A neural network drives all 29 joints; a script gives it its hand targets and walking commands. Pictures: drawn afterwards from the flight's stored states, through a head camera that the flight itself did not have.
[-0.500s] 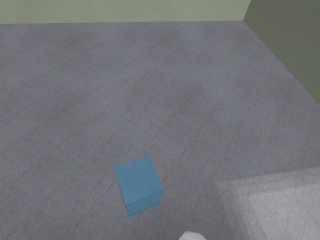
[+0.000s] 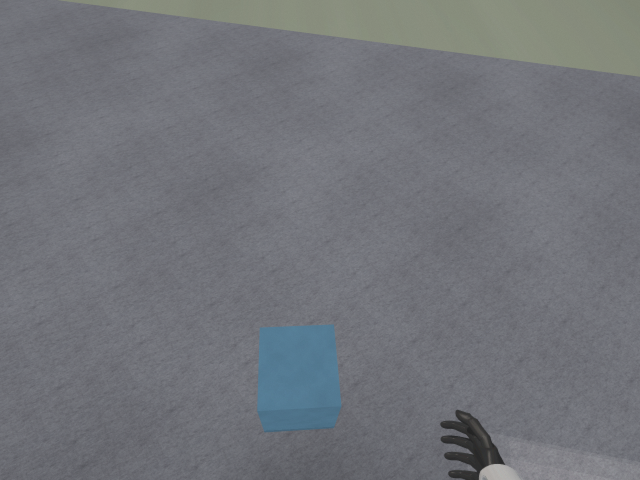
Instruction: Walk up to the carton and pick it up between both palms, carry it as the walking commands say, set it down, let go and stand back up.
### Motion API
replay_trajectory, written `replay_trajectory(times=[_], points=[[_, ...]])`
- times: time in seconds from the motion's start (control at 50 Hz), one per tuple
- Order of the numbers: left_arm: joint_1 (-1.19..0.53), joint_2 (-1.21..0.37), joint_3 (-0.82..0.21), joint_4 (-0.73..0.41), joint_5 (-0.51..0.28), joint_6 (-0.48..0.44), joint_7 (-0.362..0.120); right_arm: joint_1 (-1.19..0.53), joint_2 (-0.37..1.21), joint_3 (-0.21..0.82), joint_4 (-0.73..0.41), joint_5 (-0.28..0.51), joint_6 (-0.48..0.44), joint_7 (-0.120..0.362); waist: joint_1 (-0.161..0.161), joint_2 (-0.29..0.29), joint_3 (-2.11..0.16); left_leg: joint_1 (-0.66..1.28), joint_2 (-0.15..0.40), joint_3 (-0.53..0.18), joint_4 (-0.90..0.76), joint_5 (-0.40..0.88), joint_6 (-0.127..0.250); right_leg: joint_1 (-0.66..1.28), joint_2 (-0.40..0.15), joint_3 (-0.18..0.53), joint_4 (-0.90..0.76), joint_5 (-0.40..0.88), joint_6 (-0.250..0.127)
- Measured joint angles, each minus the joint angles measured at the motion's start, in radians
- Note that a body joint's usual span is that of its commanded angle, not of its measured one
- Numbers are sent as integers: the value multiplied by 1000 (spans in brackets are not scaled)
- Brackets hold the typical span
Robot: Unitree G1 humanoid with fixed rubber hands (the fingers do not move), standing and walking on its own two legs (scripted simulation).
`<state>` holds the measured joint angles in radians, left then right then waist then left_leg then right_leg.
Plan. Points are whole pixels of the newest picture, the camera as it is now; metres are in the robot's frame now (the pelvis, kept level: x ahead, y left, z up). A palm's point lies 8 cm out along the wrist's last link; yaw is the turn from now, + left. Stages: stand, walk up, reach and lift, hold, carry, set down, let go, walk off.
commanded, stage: walk up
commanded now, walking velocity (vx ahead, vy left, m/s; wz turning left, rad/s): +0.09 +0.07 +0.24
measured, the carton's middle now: (298, 379) +0.42 +0.06 -0.64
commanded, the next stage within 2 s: none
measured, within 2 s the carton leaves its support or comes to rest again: neither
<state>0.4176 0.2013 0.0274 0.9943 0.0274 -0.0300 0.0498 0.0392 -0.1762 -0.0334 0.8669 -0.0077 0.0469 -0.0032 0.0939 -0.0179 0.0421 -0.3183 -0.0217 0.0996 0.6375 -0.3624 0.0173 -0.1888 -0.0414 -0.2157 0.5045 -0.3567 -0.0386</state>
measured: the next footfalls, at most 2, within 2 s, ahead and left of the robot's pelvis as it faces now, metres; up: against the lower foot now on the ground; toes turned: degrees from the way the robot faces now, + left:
left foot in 0.08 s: +0.01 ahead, +0.10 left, +0.00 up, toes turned +6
right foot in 0.46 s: +0.07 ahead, -0.08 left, +0.00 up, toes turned +5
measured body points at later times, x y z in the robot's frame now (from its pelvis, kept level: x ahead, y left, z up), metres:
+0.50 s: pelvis +0.02 +0.03 +0.00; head +0.05 +0.02 +0.45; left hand +0.10 +0.29 -0.13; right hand +0.04 -0.22 -0.16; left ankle -0.03 +0.10 -0.73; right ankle +0.03 -0.08 -0.74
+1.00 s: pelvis +0.03 +0.08 +0.01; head +0.03 +0.09 +0.46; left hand -0.01 +0.31 -0.16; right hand +0.07 -0.15 -0.14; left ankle -0.02 +0.17 -0.73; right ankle +0.03 -0.08 -0.73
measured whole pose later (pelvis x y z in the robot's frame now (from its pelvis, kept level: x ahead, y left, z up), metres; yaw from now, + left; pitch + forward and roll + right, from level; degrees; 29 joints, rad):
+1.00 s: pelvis +0.03 +0.08 +0.01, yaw +5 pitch -1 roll -1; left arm 0.29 0.18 0.01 1.14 0.01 0.00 0.02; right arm 0.26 -0.17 -0.01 1.09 -0.01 -0.03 -0.03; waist 0.01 -0.02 0.04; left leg -0.09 0.00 0.08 0.39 -0.27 0.03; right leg -0.11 -0.10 -0.09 0.34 -0.20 0.07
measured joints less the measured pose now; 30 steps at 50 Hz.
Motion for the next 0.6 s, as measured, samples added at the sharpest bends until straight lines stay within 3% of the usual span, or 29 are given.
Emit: replay_trajectory(times=[0.06, 0.12, 0.18, 0.24, 0.4, 0.48, 0.56, 0.6], points=[[-4, 12, 5, 8, 2, 3, 6, -11, -10, 2, 6, 2, -1, 6, 6, -18, 4, 47, -6, 7, -36, 0, 14, -3, -32, -3, 34, -26, 18], [-18, 18, 11, 12, -6, 17, -1, -12, -36, 1, 9, -5, -21, 5, -13, -20, 16, 103, -22, 16, -120, 27, 45, -52, -69, 17, 167, -24, 48], [-79, 26, 13, 2, -6, 45, -4, 43, -55, -2, 32, -6, -46, -14, -38, 5, 21, 118, -13, -1, -127, 22, 65, -162, -41, 105, 406, -139, 76], [-147, 40, 12, -20, -3, 63, -16, 108, -59, 8, 71, -7, -46, -23, -66, 19, 27, 145, 0, -24, -175, 51, 66, -232, -28, 149, 482, -83, 84], [-273, 50, 4, -44, -17, 80, 0, 200, -51, 1, 141, -18, -25, -15, -117, 22, 39, 171, -21, -39, -204, 66, 67, -160, -24, 144, 197, -5, 72], [-278, 26, 2, -39, -20, 56, 6, 228, -56, -8, 156, -18, -28, -18, -121, 35, 23, 150, -38, -27, -131, 21, 62, -56, -12, 110, 5, 100, 46], [-269, 7, -3, -28, -3, 47, 3, 220, -49, -15, 156, -14, -6, -15, -122, 48, 17, 46, -18, -33, 126, -108, -6, -51, -26, 91, 8, 90, 36], [-260, 6, 3, -12, -3, 49, -1, 209, -47, -9, 149, -14, -4, -10, -116, 39, 13, 20, 2, -42, 174, -122, -21, -39, -37, 91, -16, 107, 43]])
